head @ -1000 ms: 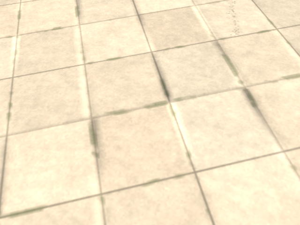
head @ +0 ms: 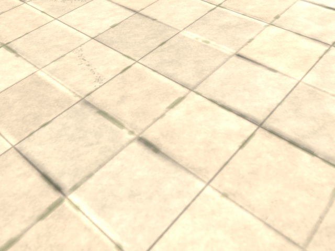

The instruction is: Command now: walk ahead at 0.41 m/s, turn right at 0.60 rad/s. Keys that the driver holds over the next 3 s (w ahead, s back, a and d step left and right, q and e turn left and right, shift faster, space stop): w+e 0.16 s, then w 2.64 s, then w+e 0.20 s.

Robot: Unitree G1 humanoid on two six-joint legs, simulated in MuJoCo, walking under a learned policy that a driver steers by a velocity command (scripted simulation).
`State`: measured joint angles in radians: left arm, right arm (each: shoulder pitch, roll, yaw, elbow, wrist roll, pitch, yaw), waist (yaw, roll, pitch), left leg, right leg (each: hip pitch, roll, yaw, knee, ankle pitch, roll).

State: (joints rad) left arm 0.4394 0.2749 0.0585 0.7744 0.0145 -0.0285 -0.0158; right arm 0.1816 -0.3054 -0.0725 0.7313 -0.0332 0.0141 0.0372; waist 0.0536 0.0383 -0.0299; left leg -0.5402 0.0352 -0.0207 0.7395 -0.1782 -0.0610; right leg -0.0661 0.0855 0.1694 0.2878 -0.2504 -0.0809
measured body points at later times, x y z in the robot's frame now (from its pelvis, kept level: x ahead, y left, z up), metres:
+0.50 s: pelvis +0.24 +0.01 -0.01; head +0.28 +0.01 +0.44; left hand +0.50 +0.19 -0.11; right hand +0.15 -0.23 -0.14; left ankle +0.14 +0.14 -0.75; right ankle +0.36 -0.12 -0.71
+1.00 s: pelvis +0.51 -0.07 -0.01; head +0.53 -0.08 +0.44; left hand +0.52 +0.19 -0.14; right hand +0.62 -0.34 -0.12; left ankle +0.70 +0.03 -0.70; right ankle +0.39 -0.11 -0.75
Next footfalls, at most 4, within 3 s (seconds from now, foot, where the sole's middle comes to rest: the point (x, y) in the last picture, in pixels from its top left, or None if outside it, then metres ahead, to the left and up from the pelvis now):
0.12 left None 0.18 0.13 -0.78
0.58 right None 0.43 -0.12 -0.78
1.14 left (197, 193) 0.78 -0.02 -0.79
1.68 right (244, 147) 1.04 -0.25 -0.79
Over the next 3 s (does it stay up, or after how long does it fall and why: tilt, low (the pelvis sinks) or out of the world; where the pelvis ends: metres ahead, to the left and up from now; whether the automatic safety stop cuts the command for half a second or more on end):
stays up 1.59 -0.29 0.00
